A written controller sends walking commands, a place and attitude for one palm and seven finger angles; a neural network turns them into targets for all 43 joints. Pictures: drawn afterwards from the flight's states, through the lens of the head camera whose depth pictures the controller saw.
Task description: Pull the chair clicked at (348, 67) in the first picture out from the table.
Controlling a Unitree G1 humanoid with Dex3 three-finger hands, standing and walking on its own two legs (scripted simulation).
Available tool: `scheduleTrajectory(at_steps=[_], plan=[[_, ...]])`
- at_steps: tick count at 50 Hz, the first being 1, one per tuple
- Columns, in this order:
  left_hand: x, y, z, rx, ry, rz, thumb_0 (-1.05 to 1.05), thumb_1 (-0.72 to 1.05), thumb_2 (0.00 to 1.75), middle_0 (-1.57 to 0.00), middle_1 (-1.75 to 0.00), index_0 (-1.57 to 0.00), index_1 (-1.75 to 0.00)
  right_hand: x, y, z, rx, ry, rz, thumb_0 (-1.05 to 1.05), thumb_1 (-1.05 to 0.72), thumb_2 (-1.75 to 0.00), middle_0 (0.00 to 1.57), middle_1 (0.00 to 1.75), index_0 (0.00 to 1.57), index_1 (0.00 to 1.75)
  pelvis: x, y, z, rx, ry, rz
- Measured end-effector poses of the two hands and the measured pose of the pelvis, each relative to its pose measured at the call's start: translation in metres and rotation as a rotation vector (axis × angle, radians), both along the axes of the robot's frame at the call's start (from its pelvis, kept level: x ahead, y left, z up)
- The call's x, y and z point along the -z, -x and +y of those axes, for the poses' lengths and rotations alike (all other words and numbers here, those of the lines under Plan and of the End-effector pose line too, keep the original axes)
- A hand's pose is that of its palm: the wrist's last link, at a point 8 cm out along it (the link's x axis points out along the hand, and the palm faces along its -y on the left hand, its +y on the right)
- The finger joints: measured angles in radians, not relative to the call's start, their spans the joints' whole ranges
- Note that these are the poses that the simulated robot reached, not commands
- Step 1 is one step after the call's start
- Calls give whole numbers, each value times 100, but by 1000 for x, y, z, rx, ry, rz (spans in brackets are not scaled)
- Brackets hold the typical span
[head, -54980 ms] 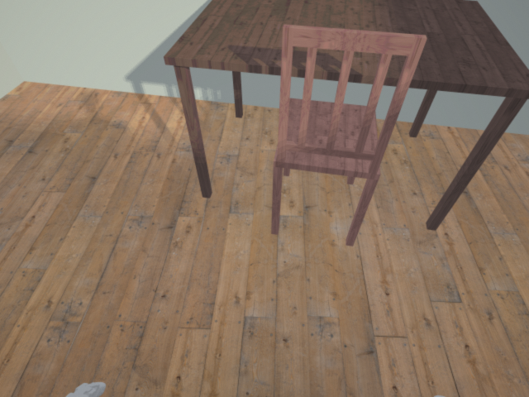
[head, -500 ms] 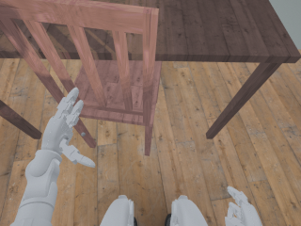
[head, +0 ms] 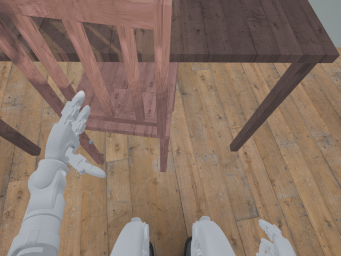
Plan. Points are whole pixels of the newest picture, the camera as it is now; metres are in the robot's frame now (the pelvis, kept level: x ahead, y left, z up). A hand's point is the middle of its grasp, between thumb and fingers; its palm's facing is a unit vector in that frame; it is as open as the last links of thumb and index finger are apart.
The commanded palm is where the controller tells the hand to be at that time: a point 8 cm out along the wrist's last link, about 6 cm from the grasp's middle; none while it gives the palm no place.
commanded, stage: aim the fingers beside a spindle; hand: left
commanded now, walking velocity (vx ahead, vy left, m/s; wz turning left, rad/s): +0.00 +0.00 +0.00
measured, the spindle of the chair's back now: (96, 79) +0.51 +0.19 +0.05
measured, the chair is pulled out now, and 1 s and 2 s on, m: -0.07 -0.07 -0.07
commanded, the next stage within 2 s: push the fingers through the gap in 0.38 s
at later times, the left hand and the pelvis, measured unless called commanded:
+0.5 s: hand (89, 144) +0.36 +0.19 +0.02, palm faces -0.13 -0.99 -0.04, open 17.0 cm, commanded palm +0.34 +0.24 +0.02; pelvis +0.00 +0.01 +0.00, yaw +0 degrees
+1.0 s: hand (97, 126) +0.40 +0.18 +0.02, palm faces -0.12 -0.99 -0.05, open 17.0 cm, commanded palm +0.39 +0.23 +0.02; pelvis +0.00 +0.00 +0.00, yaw +0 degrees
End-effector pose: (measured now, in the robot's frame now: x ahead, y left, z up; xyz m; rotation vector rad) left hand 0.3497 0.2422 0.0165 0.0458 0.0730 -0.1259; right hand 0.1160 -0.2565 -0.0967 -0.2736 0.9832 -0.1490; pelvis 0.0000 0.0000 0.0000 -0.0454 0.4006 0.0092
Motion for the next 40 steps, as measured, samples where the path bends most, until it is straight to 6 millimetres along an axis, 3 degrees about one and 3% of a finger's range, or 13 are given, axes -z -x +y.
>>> scheduleTrajectory(at_steps=[27, 40], plan=[[-2, 7, -1, 5, 8, -17, -1, -50, 30, -6, -8, -6, -8, -3, -16, 14, -30, -6, -28, 1, -91, -90, 20, 30, 20, 30, -1, -1, 8, -8, 8, -4], [-6, -20, -6, 10, -1, -33, -1, -50, 30, -6, -8, -6, -8, 4, -3, 11, -11, -2, 15, 1, -91, -90, 20, 30, 20, 30, 2, 1, 7, -6, 8, 6]])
